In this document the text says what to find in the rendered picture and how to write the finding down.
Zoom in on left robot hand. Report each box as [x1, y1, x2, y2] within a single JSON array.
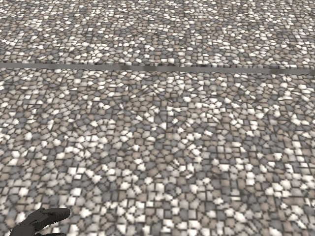
[[9, 207, 71, 236]]

